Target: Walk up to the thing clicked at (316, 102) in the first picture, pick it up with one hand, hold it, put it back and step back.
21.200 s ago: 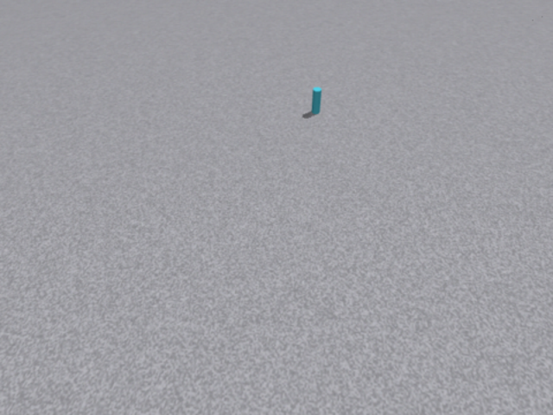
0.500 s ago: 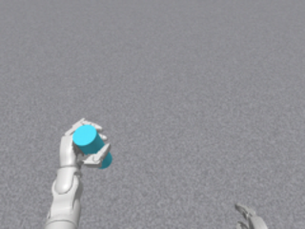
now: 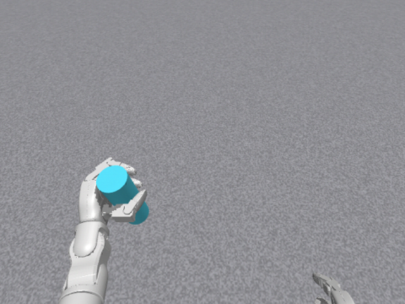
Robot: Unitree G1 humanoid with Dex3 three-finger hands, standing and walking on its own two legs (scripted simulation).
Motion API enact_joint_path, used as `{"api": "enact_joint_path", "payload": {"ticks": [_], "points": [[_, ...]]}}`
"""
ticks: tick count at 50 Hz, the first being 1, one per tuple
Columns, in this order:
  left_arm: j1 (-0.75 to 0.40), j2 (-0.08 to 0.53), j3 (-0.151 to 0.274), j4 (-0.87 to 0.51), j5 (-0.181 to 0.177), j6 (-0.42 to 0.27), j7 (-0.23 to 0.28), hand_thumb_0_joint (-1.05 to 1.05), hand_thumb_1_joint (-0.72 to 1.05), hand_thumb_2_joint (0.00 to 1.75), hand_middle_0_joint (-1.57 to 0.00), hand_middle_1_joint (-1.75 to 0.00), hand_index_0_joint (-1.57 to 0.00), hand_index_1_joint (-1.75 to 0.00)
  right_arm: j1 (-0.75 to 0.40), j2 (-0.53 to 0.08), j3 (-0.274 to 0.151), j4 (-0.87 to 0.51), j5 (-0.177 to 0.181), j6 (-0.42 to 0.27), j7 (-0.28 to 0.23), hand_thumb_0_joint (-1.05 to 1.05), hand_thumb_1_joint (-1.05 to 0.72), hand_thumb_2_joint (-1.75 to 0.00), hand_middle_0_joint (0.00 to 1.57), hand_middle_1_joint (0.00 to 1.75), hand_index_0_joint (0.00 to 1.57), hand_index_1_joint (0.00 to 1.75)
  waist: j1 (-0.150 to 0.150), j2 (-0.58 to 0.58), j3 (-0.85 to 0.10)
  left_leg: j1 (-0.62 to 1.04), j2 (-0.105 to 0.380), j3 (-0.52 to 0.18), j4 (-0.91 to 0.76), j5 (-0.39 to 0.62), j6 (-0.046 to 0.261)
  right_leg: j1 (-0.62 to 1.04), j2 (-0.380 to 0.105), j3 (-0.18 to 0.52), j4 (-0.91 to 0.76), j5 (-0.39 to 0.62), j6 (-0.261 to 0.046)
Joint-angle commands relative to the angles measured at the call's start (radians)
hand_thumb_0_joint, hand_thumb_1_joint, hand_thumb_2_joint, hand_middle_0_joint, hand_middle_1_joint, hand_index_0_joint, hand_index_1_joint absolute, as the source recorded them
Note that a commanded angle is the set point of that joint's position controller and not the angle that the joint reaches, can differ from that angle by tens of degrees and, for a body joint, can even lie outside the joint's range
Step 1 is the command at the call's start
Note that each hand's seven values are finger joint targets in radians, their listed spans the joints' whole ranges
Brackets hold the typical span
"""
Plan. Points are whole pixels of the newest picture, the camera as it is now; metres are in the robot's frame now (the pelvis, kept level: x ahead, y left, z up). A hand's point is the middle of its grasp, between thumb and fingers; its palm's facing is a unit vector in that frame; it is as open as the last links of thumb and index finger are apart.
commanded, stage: hold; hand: left
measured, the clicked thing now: (126, 198) +0.33 +0.18 +0.02
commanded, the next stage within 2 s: crouch in 0.06 s
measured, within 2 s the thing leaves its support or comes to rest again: neither
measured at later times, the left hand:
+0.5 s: hand (134, 208) +0.33 +0.17 -0.03, palm faces +0.15 -0.99 +0.01, open 7.6 cm
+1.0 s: hand (148, 231) +0.37 +0.19 -0.28, palm faces +0.18 -0.98 -0.02, open 7.6 cm
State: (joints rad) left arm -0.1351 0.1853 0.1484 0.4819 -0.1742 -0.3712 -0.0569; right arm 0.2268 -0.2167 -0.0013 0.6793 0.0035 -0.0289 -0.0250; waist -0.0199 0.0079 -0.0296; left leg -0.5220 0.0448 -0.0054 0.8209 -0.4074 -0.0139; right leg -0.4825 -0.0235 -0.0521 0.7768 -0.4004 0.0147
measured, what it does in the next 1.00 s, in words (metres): lowers itself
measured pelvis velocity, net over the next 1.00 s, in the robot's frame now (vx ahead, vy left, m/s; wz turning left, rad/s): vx -0.07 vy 0.00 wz -0.05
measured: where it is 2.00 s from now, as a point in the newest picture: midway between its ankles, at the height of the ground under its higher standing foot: outside the picture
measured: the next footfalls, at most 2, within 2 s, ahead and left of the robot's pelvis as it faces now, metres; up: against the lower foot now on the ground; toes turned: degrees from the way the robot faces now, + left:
none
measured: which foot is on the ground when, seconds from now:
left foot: down 0.00-1.00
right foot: down 0.00-1.00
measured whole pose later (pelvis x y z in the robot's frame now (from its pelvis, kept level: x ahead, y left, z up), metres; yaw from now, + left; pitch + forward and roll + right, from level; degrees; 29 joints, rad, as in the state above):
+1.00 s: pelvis -0.07 +0.00 -0.24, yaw -3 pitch +34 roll -3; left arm -0.60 0.33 0.40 1.07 -0.11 -0.75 -0.09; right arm 0.13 -0.23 0.03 0.71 -0.09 -0.02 0.08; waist -0.10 0.00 -0.18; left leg -1.78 0.06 -0.06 1.86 -0.67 -0.02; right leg -1.74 -0.02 -0.05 1.82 -0.67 0.00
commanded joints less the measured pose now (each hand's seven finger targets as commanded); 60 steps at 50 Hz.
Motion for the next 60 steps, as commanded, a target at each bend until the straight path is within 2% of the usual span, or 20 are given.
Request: {"api": "enact_joint_path", "payload": {"ticks": [1,3,7,9,12,16,21,23,30,31,32,37,40,46,47,49,51,53,55,60], "points": [[-0.343,0.121,0.026,-0.296,-0.008,-0.109,-0.005,0.0,0.4,1.25,-1.29,-1.41,-1.31,-1.4,-0.025,-0.134,-0.058,-0.119,0.003,-0.046,-0.003,0.0,-0.9,-0.9,0.2,0.3,0.2,0.3,-0.005,0.037,-0.28,0.158,-0.028,0.0,-0.11,0.265,0.015,0.08,0.027,0.003,-0.086,0.29,-0.023],[-0.318,0.142,0.039,-0.342,-0.004,-0.113,-0.001,0.0,0.41,1.23,-1.29,-1.39,-1.3,-1.39,-0.024,-0.134,-0.058,-0.127,0.003,-0.046,-0.001,0.0,-0.9,-0.9,0.2,0.3,0.2,0.3,0.012,0.065,-0.323,0.175,-0.031,0.003,-0.107,0.297,0.011,0.11,0.024,0.005,-0.084,0.314,-0.026],[-0.315,0.143,0.043,-0.361,-0.003,-0.101,0.015,0.0,0.4,1.21,-1.27,-1.37,-1.28,-1.37,-0.001,-0.134,-0.055,-0.116,0.001,-0.047,-0.001,0.0,-0.9,-0.9,0.2,0.3,0.2,0.3,-0.005,0.054,-0.37,0.216,-0.022,-0.007,-0.087,0.418,0.012,0.136,0.032,-0.001,-0.067,0.408,-0.023],[-0.313,0.122,0.031,-0.318,-0.002,-0.092,0.019,0.0,0.36,1.21,-1.23,-1.31,-1.24,-1.31,-0.001,-0.127,-0.049,-0.113,0.0,-0.042,0.0,0.0,-0.89,-0.9,0.2,0.3,0.2,0.3,-0.014,0.039,-0.33,0.189,-0.02,-0.006,-0.09,0.404,0.015,0.126,0.032,0.0,-0.071,0.405,-0.022],[-0.312,0.097,0.022,-0.226,0.009,-0.085,0.024,0.0,0.37,1.25,-1.22,-1.35,-1.24,-1.34,-0.028,-0.131,-0.056,-0.117,0.002,-0.04,0.005,0.0,-0.89,-0.9,0.2,0.3,0.2,0.3,-0.018,0.009,-0.184,0.098,-0.017,-0.008,-0.117,0.247,0.013,0.042,0.034,-0.005,-0.08,0.265,-0.025],[-0.295,0.084,0.039,-0.136,0.003,-0.108,0.016,0.0,0.38,1.27,-1.25,-1.39,-1.27,-1.38,-0.03,-0.132,-0.062,-0.112,0.0,-0.041,0.015,0.0,-0.89,-0.9,0.2,0.3,0.2,0.3,-0.017,-0.022,-0.179,0.039,-0.029,0.004,-0.087,0.173,0.023,0.008,0.022,0.004,-0.074,0.221,-0.023],[-0.365,0.11,0.076,-0.046,0.014,-0.198,0.009,0.0,0.34,1.26,-1.24,-1.4,-1.27,-1.38,-0.004,-0.137,-0.069,-0.078,-0.017,-0.049,0.035,0.0,-0.89,-0.9,0.2,0.3,0.2,0.3,-0.027,0.003,-0.282,-0.024,-0.029,-0.008,0.042,0.242,0.024,-0.097,0.021,0.012,0.059,0.271,-0.026],[-0.411,0.15,0.121,0.002,0.019,-0.252,0.01,0.0,0.35,1.27,-1.24,-1.41,-1.27,-1.4,0.003,-0.139,-0.07,-0.066,-0.028,-0.054,0.041,0.0,-0.89,-0.9,0.2,0.3,0.2,0.3,-0.038,0.001,-0.334,-0.095,-0.031,-0.01,0.129,0.237,0.03,-0.182,0.022,0.019,0.127,0.266,-0.025],[-0.602,0.197,0.122,0.108,0.027,-0.445,-0.016,0.0,0.35,1.27,-1.26,-1.4,-1.27,-1.4,0.006,-0.158,-0.065,-0.069,-0.054,-0.075,0.064,0.0,-0.89,-0.9,0.2,0.3,0.2,0.3,-0.067,0.098,-0.564,-0.365,-0.034,-0.04,0.435,0.122,0.026,-0.541,0.029,0.024,0.435,0.128,-0.04],[-0.623,0.179,0.1,0.125,0.026,-0.458,-0.018,0.0,0.34,1.26,-1.24,-1.38,-1.25,-1.38,-0.003,-0.171,-0.07,-0.081,-0.056,-0.074,0.067,0.0,-0.89,-0.9,0.2,0.3,0.2,0.3,-0.072,0.108,-0.596,-0.391,-0.031,-0.046,0.467,0.111,0.024,-0.585,0.028,0.025,0.469,0.106,-0.042],[-0.639,0.203,0.128,0.153,0.025,-0.469,-0.015,0.0,0.31,1.26,-1.23,-1.37,-1.24,-1.38,0.013,-0.167,-0.058,-0.071,-0.057,-0.071,0.07,0.0,-0.89,-0.9,0.2,0.3,0.2,0.3,-0.061,0.124,-0.617,-0.411,-0.029,-0.054,0.488,0.115,0.019,-0.636,0.031,0.015,0.51,0.092,-0.047],[-0.653,0.252,0.183,0.259,0.038,-0.467,-0.004,0.0,0.31,1.3,-1.25,-1.41,-1.26,-1.41,0.02,-0.2,-0.061,-0.068,-0.066,-0.041,0.077,0.0,-0.88,-0.9,0.2,0.3,0.2,0.3,-0.034,0.178,-0.715,-0.514,-0.027,-0.061,0.604,0.159,0.01,-0.781,0.033,0.009,0.656,0.086,-0.057],[-0.655,0.273,0.223,0.267,0.037,-0.466,-0.002,0.0,0.37,1.35,-1.28,-1.44,-1.29,-1.44,0.024,-0.21,-0.065,-0.065,-0.071,-0.022,0.084,0.0,-0.89,-0.9,0.2,0.3,0.2,0.3,-0.039,0.142,-0.769,-0.598,-0.028,-0.055,0.671,0.146,0.018,-0.797,0.037,0.014,0.704,0.095,-0.056],[-0.801,0.359,0.284,0.324,0.042,-0.481,-0.031,0.0,0.35,1.32,-1.29,-1.45,-1.31,-1.44,0.032,-0.211,-0.056,-0.033,-0.079,-0.013,0.09,0.0,-0.91,-0.91,0.2,0.3,0.2,0.3,-0.106,0.022,-0.787,-0.873,-0.028,-0.047,0.864,0.068,0.046,-0.843,0.035,0.043,0.814,0.097,-0.032],[-0.851,0.354,0.274,0.324,0.048,-0.491,-0.034,0.0,0.36,1.31,-1.29,-1.43,-1.3,-1.42,0.039,-0.211,-0.055,-0.027,-0.084,-0.012,0.092,0.0,-0.91,-0.91,0.2,0.3,0.2,0.3,-0.125,0.034,-0.785,-0.895,-0.028,-0.049,0.885,0.047,0.045,-0.886,0.034,0.039,0.84,0.075,-0.035],[-0.879,0.393,0.3,0.388,0.059,-0.5,-0.044,0.0,0.35,1.29,-1.28,-1.41,-1.3,-1.41,0.039,-0.213,-0.05,-0.011,-0.093,-0.014,0.095,0.0,-0.91,-0.91,0.2,0.3,0.2,0.3,-0.126,0.065,-0.775,-0.934,-0.027,-0.052,0.933,0.013,0.04,-0.97,0.036,0.03,0.892,0.025,-0.04],[-0.897,0.388,0.284,0.44,0.072,-0.51,-0.057,0.0,0.32,1.27,-1.27,-1.39,-1.29,-1.39,0.03,-0.212,-0.041,-0.007,-0.101,-0.016,0.098,0.0,-0.9,-0.91,0.2,0.3,0.2,0.3,-0.128,0.086,-0.749,-0.977,-0.026,-0.049,0.959,-0.048,0.033,-1.042,0.039,0.02,0.935,-0.041,-0.047],[-0.901,0.44,0.323,0.468,0.084,-0.523,-0.059,0.0,0.31,1.27,-1.29,-1.4,-1.3,-1.39,0.027,-0.218,-0.035,-0.007,-0.109,-0.014,0.102,0.0,-0.9,-0.91,0.2,0.3,0.2,0.3,-0.109,0.133,-0.733,-1.031,-0.029,-0.04,0.979,-0.118,0.024,-1.098,0.039,0.016,0.973,-0.117,-0.053],[-0.888,0.457,0.34,0.481,0.084,-0.525,-0.07,0.0,0.3,1.27,-1.29,-1.41,-1.31,-1.4,0.019,-0.228,-0.027,-0.013,-0.113,-0.012,0.108,0.0,-0.91,-0.91,0.2,0.3,0.2,0.3,-0.095,0.184,-0.756,-1.012,-0.026,-0.038,1.002,-0.127,0.019,-1.144,0.041,0.0,1.022,-0.128,-0.057],[-1.017,0.523,0.356,0.428,0.097,-0.515,-0.072,0.0,0.27,1.3,-1.31,-1.45,-1.33,-1.44,0.038,-0.255,-0.019,-0.005,-0.119,0.001,0.109,0.0,-0.91,-0.91,0.2,0.3,0.2,0.3,-0.124,0.269,-0.827,-1.024,-0.024,-0.041,1.057,-0.144,0.012,-1.21,0.041,-0.032,1.122,-0.124,-0.061]]}}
